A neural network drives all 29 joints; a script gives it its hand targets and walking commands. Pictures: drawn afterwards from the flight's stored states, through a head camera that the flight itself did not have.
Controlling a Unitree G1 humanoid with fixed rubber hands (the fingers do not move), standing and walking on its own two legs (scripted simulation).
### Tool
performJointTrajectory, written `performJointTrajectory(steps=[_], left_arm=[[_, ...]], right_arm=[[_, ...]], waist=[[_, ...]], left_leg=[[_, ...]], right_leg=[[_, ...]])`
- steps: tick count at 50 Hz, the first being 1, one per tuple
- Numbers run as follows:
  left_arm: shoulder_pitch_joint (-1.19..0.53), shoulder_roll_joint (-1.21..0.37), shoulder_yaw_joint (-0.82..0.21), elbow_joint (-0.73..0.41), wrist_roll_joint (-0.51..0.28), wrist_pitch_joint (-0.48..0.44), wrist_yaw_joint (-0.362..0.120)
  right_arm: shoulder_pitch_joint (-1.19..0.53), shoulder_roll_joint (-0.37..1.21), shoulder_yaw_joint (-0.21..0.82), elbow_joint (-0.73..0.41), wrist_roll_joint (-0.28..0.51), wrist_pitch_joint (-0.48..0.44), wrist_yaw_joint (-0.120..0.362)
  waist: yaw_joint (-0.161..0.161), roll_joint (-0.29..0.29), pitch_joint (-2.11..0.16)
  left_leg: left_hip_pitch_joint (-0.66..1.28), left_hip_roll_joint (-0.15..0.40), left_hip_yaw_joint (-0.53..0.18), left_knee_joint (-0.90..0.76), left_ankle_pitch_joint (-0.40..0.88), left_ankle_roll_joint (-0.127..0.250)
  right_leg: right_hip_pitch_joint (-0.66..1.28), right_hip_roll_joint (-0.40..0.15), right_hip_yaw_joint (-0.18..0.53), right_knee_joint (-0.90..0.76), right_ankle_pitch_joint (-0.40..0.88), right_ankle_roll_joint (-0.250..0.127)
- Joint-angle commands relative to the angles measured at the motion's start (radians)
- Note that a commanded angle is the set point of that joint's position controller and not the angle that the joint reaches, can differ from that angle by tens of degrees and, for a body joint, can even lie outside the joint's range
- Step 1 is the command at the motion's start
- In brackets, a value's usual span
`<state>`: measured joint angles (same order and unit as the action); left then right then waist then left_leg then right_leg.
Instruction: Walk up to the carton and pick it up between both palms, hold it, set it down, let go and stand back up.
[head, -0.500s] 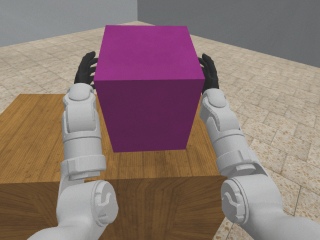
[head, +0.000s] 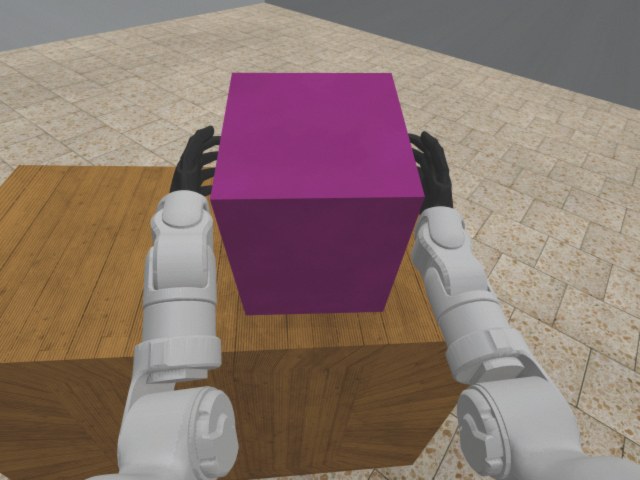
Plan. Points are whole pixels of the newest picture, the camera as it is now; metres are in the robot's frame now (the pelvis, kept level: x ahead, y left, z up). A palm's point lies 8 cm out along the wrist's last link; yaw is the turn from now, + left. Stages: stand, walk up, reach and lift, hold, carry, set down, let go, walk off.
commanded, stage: set down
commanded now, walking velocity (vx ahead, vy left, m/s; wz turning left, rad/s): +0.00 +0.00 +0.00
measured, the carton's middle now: (313, 202) +0.42 -0.02 +0.15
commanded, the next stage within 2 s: none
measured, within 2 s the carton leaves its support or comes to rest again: neither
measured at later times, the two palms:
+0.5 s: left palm (197, 203) +0.41 +0.13 +0.16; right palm (422, 207) +0.39 -0.16 +0.17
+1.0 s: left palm (201, 207) +0.43 +0.14 +0.14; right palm (416, 212) +0.39 -0.15 +0.15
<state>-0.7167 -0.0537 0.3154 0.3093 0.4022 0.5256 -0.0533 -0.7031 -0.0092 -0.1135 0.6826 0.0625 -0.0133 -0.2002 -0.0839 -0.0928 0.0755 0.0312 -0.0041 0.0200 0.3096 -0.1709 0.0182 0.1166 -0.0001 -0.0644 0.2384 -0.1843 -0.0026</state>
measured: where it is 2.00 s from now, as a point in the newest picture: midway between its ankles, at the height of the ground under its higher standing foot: outside the picture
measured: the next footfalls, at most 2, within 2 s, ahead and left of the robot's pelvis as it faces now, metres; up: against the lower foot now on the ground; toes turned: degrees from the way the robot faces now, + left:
none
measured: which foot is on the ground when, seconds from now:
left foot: down 0.00-1.00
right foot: down 0.00-1.00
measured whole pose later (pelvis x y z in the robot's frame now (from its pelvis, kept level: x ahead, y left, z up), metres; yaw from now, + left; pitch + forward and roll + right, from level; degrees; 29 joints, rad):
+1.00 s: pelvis +0.01 +0.01 +0.00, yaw -2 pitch -4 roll +0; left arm -0.85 0.00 0.42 0.79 0.38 0.25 -0.05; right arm -0.78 0.10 -0.45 0.86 -0.21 -0.10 -0.15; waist -0.05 -0.08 0.04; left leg -0.04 0.00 0.07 0.27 -0.16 0.03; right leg 0.02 -0.01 -0.06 0.22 -0.17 0.01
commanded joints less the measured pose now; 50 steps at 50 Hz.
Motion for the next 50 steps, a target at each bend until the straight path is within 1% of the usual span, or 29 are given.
performJointTrajectory(steps=[1, 2, 4, 6, 7, 9, 10, 11, 13, 14, 15, 18, 19, 22, 24, 27, 28, 31, 34, 36, 38, 39, 40, 41, 42, 43, 45, 48, 50], left_arm=[[-0.503, -0.432, -0.299, 0.021, -0.079, -0.039, -0.165], [-0.505, -0.434, -0.288, 0.040, -0.074, -0.039, -0.169], [-0.547, -0.428, -0.276, 0.030, -0.079, -0.054, -0.170], [-0.585, -0.437, -0.284, 0.046, -0.091, -0.085, -0.161], [-0.600, -0.434, -0.285, 0.070, -0.091, -0.102, -0.159], [-0.622, -0.458, -0.308, 0.069, -0.104, -0.136, -0.147], [-0.623, -0.458, -0.307, 0.094, -0.107, -0.148, -0.147], [-0.621, -0.455, -0.299, 0.130, -0.105, -0.157, -0.149], [-0.621, -0.462, -0.287, 0.163, -0.102, -0.172, -0.152], [-0.617, -0.463, -0.283, 0.168, -0.098, -0.179, -0.150], [-0.625, -0.460, -0.277, 0.175, -0.099, -0.189, -0.146], [-0.652, -0.479, -0.309, 0.148, -0.117, -0.222, -0.130], [-0.643, -0.479, -0.305, 0.178, -0.116, -0.226, -0.128], [-0.644, -0.477, -0.296, 0.170, -0.113, -0.244, -0.121], [-0.640, -0.474, -0.291, 0.187, -0.110, -0.247, -0.123], [-0.621, -0.445, -0.240, 0.237, -0.098, -0.241, -0.138], [-0.638, -0.446, -0.247, 0.235, -0.104, -0.247, -0.140], [-0.685, -0.452, -0.247, 0.233, -0.111, -0.279, -0.136], [-0.697, -0.448, -0.229, 0.286, -0.105, -0.296, -0.132], [-0.718, -0.461, -0.239, 0.305, -0.111, -0.311, -0.127], [-0.741, -0.468, -0.242, 0.310, -0.117, -0.328, -0.122], [-0.728, -0.458, -0.220, 0.359, -0.107, -0.325, -0.124], [-0.733, -0.458, -0.209, 0.352, -0.104, -0.329, -0.126], [-0.715, -0.438, -0.178, 0.390, -0.086, -0.323, -0.132], [-0.705, -0.427, -0.155, 0.390, -0.078, -0.321, -0.137], [-0.715, -0.425, -0.150, 0.386, -0.078, -0.324, -0.140], [-0.724, -0.427, -0.149, 0.393, -0.081, -0.332, -0.137], [-0.695, -0.429, -0.147, 0.413, -0.072, -0.336, -0.132], [-0.722, -0.434, -0.160, 0.391, -0.080, -0.351, -0.128]], right_arm=[[-0.690, 0.408, 0.216, -0.190, -0.032, -0.054, 0.118], [-0.701, 0.407, 0.201, -0.200, -0.044, -0.059, 0.121], [-0.737, 0.422, 0.196, -0.231, -0.062, -0.075, 0.126], [-0.748, 0.432, 0.180, -0.198, -0.079, -0.088, 0.133], [-0.733, 0.431, 0.149, -0.155, -0.102, -0.089, 0.136], [-0.726, 0.433, 0.132, -0.131, -0.114, -0.110, 0.143], [-0.727, 0.439, 0.128, -0.131, -0.125, -0.119, 0.143], [-0.715, 0.437, 0.108, -0.098, -0.142, -0.117, 0.142], [-0.709, 0.435, 0.077, -0.073, -0.160, -0.120, 0.142], [-0.705, 0.439, 0.076, -0.071, -0.159, -0.125, 0.143], [-0.709, 0.444, 0.076, -0.064, -0.165, -0.128, 0.144], [-0.718, 0.452, 0.084, -0.061, -0.153, -0.148, 0.149], [-0.730, 0.453, 0.086, -0.050, -0.154, -0.148, 0.149], [-0.710, 0.483, 0.123, -0.041, -0.144, -0.147, 0.149], [-0.693, 0.487, 0.114, -0.013, -0.143, -0.141, 0.146], [-0.685, 0.500, 0.110, -0.008, -0.152, -0.124, 0.139], [-0.685, 0.502, 0.105, -0.009, -0.158, -0.123, 0.140], [-0.702, 0.533, 0.099, -0.011, -0.173, -0.132, 0.146], [-0.713, 0.531, 0.055, 0.000, -0.203, -0.135, 0.154], [-0.716, 0.525, 0.025, 0.024, -0.219, -0.141, 0.157], [-0.736, 0.523, 0.003, 0.030, -0.227, -0.148, 0.162], [-0.741, 0.519, -0.012, 0.040, -0.240, -0.143, 0.165], [-0.723, 0.526, -0.025, 0.052, -0.250, -0.140, 0.166], [-0.712, 0.524, -0.037, 0.070, -0.260, -0.128, 0.167], [-0.696, 0.528, -0.048, 0.080, -0.270, -0.121, 0.167], [-0.707, 0.535, -0.048, 0.059, -0.274, -0.126, 0.169], [-0.724, 0.538, -0.060, 0.053, -0.281, -0.131, 0.176], [-0.693, 0.526, -0.074, 0.075, -0.288, -0.133, 0.181], [-0.678, 0.530, -0.088, 0.101, -0.291, -0.136, 0.184]], waist=[[0.019, 0.070, -0.259], [0.022, 0.069, -0.261], [0.030, 0.053, -0.324], [0.027, 0.064, -0.362], [0.012, 0.066, -0.350], [0.006, 0.094, -0.391], [0.002, 0.083, -0.409], [-0.009, 0.078, -0.382], [-0.009, 0.084, -0.343], [0.002, 0.098, -0.361], [0.003, 0.092, -0.382], [0.000, 0.122, -0.463], [0.004, 0.109, -0.443], [0.022, 0.102, -0.468], [0.015, 0.110, -0.435], [0.034, 0.071, -0.392], [0.024, 0.068, -0.401], [0.033, 0.078, -0.456], [0.034, 0.086, -0.447], [0.018, 0.102, -0.472], [0.017, 0.105, -0.494], [0.015, 0.087, -0.458], [0.015, 0.094, -0.458], [0.025, 0.092, -0.417], [0.024, 0.077, -0.397], [0.034, 0.078, -0.430], [0.033, 0.080, -0.456], [0.026, 0.098, -0.444], [0.014, 0.111, -0.467]], left_leg=[[0.080, -0.014, 0.068, -0.044, 0.171, -0.012], [0.074, -0.014, 0.074, -0.052, 0.147, -0.006], [0.080, -0.013, 0.081, -0.044, 0.162, -0.003], [0.098, -0.011, 0.079, -0.036, 0.183, -0.012], [0.110, -0.007, 0.079, -0.040, 0.171, -0.017], [0.158, 0.002, 0.073, -0.026, 0.238, -0.033], [0.169, -0.002, 0.074, -0.018, 0.249, -0.032], [0.162, -0.003, 0.075, -0.024, 0.229, -0.034], [0.136, -0.003, 0.075, -0.039, 0.195, -0.034], [0.139, -0.003, 0.074, -0.034, 0.221, -0.041], [0.143, -0.004, 0.076, -0.027, 0.238, -0.042], [0.208, 0.001, 0.067, 0.017, 0.390, -0.069], [0.200, 0.001, 0.067, 0.016, 0.388, -0.067], [0.188, -0.003, 0.066, 0.026, 0.437, -0.061], [0.166, -0.006, 0.067, 0.020, 0.419, -0.063], [0.096, -0.017, 0.079, -0.011, 0.320, -0.035], [0.080, -0.016, 0.080, -0.016, 0.304, -0.035], [0.073, -0.016, 0.084, -0.010, 0.331, -0.040], [0.064, -0.014, 0.087, -0.025, 0.266, -0.037], [0.104, -0.006, 0.088, -0.012, 0.303, -0.054], [0.135, -0.002, 0.083, -0.002, 0.331, -0.060], [0.113, -0.003, 0.087, -0.011, 0.287, -0.050], [0.103, -0.003, 0.089, -0.018, 0.276, -0.049], [0.073, -0.008, 0.094, -0.030, 0.239, -0.039], [0.051, -0.007, 0.098, -0.042, 0.218, -0.031], [0.043, -0.007, 0.101, -0.045, 0.223, -0.031], [0.051, -0.005, 0.101, -0.037, 0.254, -0.037], [0.099, 0.002, 0.097, -0.018, 0.327, -0.051], [0.134, 0.008, 0.092, -0.008, 0.367, -0.061]], right_leg=[[0.002, 0.018, -0.079, -0.010, 0.211, 0.058], [-0.010, 0.016, -0.078, -0.016, 0.188, 0.058], [0.002, 0.020, -0.084, -0.011, 0.210, 0.062], [-0.006, 0.020, -0.086, -0.007, 0.222, 0.060], [-0.027, 0.020, -0.088, -0.011, 0.198, 0.059], [-0.047, 0.028, -0.095, -0.014, 0.208, 0.050], [-0.040, 0.026, -0.091, -0.017, 0.234, 0.052], [-0.041, 0.025, -0.092, -0.021, 0.221, 0.054], [-0.042, 0.022, -0.092, -0.025, 0.200, 0.057], [-0.039, 0.020, -0.093, -0.023, 0.214, 0.054], [-0.038, 0.023, -0.094, -0.019, 0.225, 0.057], [-0.039, 0.034, -0.098, -0.008, 0.307, 0.049], [-0.043, 0.035, -0.095, -0.011, 0.306, 0.051], [0.000, 0.038, -0.083, 0.010, 0.396, 0.058], [0.006, 0.032, -0.078, 0.013, 0.404, 0.062], [0.034, 0.020, -0.063, 0.008, 0.402, 0.073], [0.039, 0.021, -0.063, 0.018, 0.412, 0.077], [0.059, 0.021, -0.059, 0.030, 0.457, 0.078], [0.030, 0.017, -0.059, 0.017, 0.381, 0.071], [-0.001, 0.022, -0.065, 0.018, 0.382, 0.067], [-0.027, 0.028, -0.073, 0.006, 0.357, 0.059], [-0.030, 0.025, -0.068, -0.003, 0.325, 0.058], [-0.023, 0.022, -0.067, -0.002, 0.326, 0.058], [-0.010, 0.014, -0.060, -0.004, 0.317, 0.063], [0.004, 0.012, -0.060, 0.000, 0.328, 0.069], [0.016, 0.014, -0.062, 0.009, 0.343, 0.072], [0.017, 0.018, -0.065, 0.014, 0.353, 0.069], [-0.014, 0.027, -0.068, 0.009, 0.354, 0.060], [-0.047, 0.032, -0.077, 0.004, 0.337, 0.054]])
